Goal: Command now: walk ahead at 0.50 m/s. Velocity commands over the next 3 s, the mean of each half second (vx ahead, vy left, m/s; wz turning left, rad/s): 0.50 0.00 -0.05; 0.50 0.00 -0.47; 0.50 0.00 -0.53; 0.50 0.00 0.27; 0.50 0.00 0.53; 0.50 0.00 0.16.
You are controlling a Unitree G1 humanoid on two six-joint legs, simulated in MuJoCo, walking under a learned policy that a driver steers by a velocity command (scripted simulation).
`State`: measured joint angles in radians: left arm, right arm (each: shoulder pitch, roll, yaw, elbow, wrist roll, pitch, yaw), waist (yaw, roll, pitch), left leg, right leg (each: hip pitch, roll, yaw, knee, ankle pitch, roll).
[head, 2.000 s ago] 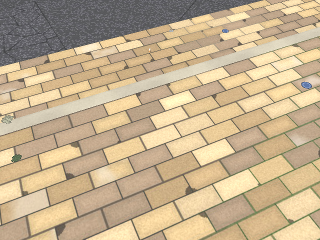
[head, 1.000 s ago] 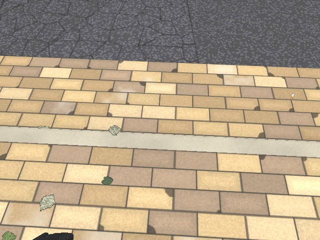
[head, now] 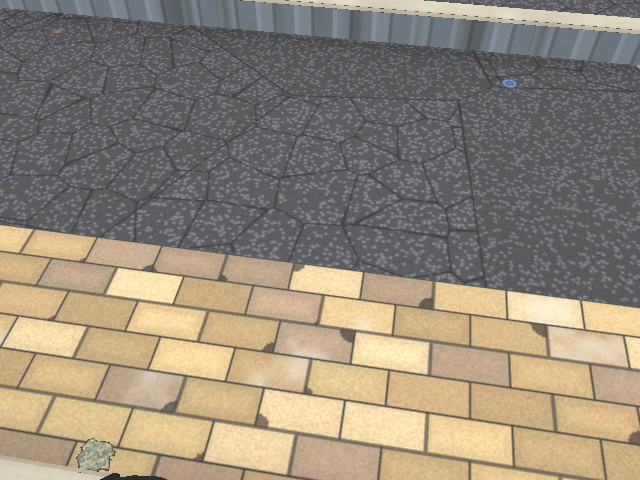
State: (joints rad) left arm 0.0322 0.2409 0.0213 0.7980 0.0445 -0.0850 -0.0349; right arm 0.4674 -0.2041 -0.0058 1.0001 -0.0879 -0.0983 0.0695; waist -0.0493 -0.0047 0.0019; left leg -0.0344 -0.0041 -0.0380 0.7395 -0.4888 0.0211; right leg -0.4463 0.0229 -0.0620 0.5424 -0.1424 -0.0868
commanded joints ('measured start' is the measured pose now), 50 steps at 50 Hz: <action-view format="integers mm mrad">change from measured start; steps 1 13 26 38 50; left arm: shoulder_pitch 459 437 389 122 148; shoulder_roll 160 34 -15 -29 47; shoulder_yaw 59 9 10 11 65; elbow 116 148 110 34 28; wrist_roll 14 22 14 34 -81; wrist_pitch -30 -57 -67 -8 69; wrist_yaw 25 -27 -57 -57 -66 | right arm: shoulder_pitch -146 -372 161 36 72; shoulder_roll -120 -27 -137 2 -107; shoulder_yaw -37 -11 -69 11 -60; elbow -108 -185 -103 -35 -15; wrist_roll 36 6 -16 -13 113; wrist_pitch -23 29 -34 -51 28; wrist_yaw -1 -13 -62 -106 -106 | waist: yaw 200 72 -148 -12 75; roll -71 -37 213 34 6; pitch -20 25 -184 18 -47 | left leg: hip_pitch -780 -600 393 -238 -251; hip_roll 30 103 408 189 223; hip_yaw -93 25 -572 132 236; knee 543 -18 -356 -310 443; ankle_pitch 34 625 568 331 631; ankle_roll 70 8 433 169 43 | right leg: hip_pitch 675 254 -440 -176 370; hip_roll -334 -199 72 -132 31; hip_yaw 560 142 201 100 -87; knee -294 -385 941 110 -105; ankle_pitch -224 440 -490 676 446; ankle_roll -195 -194 0 22 -50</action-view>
